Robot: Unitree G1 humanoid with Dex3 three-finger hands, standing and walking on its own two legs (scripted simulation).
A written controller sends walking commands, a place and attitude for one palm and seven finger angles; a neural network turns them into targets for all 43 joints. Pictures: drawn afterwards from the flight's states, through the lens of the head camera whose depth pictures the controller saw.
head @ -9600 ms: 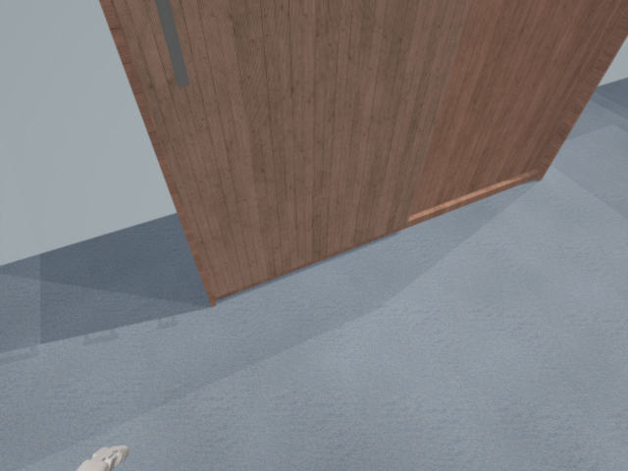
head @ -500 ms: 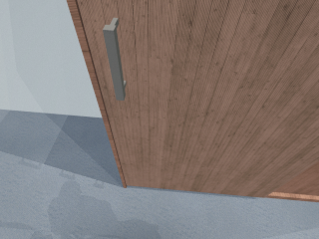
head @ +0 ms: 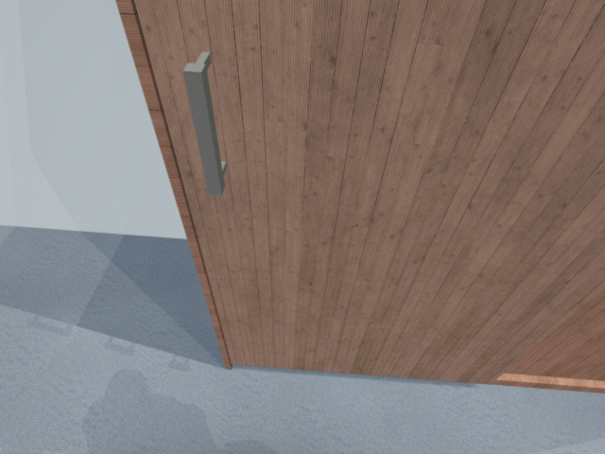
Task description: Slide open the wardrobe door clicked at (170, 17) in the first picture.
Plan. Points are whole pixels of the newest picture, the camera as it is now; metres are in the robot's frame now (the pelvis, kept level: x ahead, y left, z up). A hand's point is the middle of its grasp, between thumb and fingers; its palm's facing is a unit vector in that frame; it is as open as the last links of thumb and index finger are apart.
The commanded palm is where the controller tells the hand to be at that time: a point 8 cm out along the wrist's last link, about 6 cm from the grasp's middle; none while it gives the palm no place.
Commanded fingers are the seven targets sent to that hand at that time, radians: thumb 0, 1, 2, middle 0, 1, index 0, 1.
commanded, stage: come to a stop and stand still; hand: left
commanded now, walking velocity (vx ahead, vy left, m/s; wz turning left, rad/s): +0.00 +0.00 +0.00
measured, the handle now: (210, 129) +0.48 +0.16 +0.19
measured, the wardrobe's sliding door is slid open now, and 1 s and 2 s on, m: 0.00 0.00 0.00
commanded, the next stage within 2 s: look again from close up in 1.02 s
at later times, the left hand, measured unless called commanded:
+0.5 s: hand out of the picture +0.02 +0.19 -0.18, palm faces +0.03 -0.98 -0.20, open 7.4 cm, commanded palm none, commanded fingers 0.00 0.90 0.90 -0.20 -0.30 -0.20 -0.30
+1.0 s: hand out of the picture +0.02 +0.20 -0.19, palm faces +0.00 -0.99 -0.15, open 7.4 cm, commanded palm none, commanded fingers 0.00 0.90 0.90 -0.20 -0.30 -0.20 -0.30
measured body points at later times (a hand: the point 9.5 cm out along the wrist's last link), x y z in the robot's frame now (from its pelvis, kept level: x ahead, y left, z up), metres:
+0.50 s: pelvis +0.01 +0.03 -0.01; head +0.01 +0.02 +0.44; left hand +0.02 +0.25 -0.16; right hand +0.01 -0.19 -0.17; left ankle +0.04 +0.10 -0.74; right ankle -0.02 -0.10 -0.74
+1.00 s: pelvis +0.03 +0.04 +0.00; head +0.04 +0.05 +0.45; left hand +0.02 +0.25 -0.17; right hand +0.04 -0.19 -0.15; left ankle +0.04 +0.10 -0.74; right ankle -0.02 -0.10 -0.74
